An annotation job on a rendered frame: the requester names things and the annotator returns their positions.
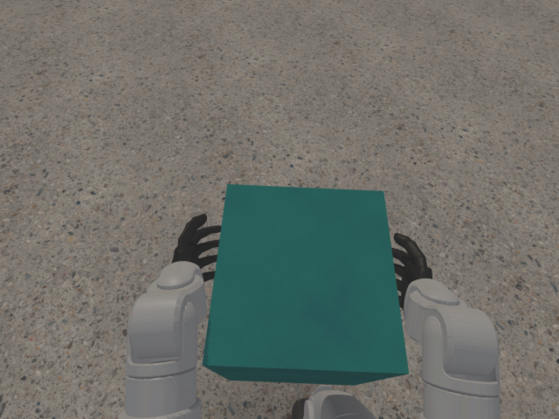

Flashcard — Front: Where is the robot right thigh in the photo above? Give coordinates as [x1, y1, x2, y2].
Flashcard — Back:
[304, 390, 376, 419]

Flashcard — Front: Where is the carton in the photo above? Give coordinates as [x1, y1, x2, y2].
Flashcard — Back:
[203, 184, 409, 386]

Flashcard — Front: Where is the left robot hand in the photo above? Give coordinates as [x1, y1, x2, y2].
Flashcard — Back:
[171, 214, 221, 282]

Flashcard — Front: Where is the right robot forearm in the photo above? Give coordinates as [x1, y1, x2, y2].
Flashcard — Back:
[404, 278, 500, 419]

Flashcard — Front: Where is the right robot hand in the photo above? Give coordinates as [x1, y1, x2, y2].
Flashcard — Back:
[391, 233, 432, 310]

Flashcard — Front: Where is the robot right shin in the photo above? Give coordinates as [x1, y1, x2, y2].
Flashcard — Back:
[303, 385, 333, 419]

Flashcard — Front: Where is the left robot forearm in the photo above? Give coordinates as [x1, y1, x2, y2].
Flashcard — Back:
[118, 261, 207, 419]

